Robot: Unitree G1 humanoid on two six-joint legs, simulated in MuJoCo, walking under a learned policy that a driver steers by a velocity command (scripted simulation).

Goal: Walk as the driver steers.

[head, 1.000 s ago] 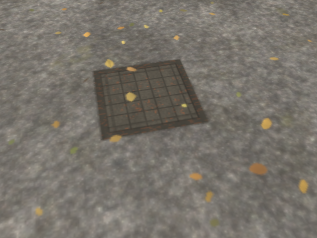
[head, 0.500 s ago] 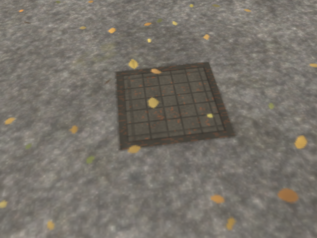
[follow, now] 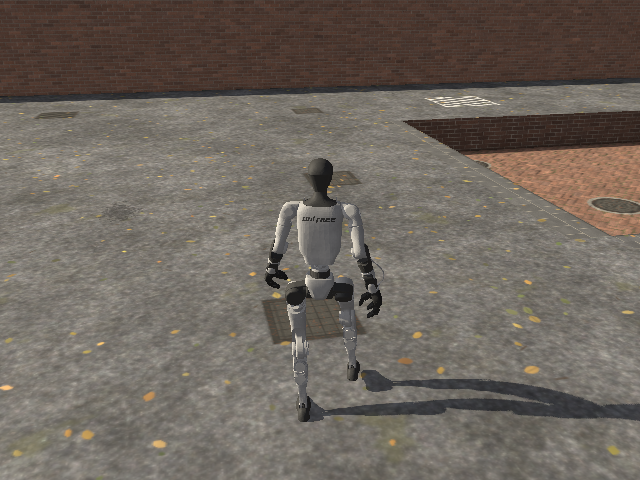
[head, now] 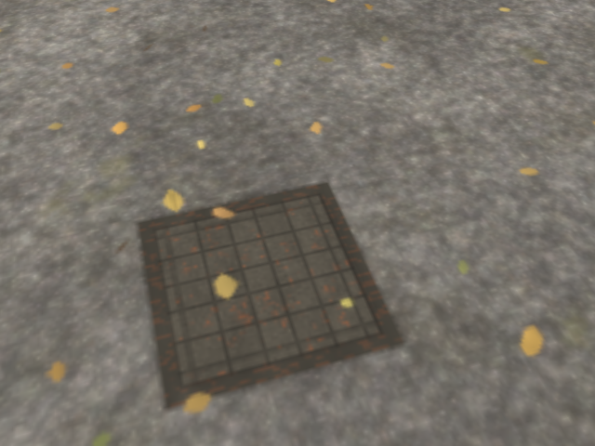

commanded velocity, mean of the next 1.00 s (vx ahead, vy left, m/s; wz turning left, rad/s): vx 0.23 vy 0.00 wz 0.31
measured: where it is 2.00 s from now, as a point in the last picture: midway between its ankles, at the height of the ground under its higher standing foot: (209, 309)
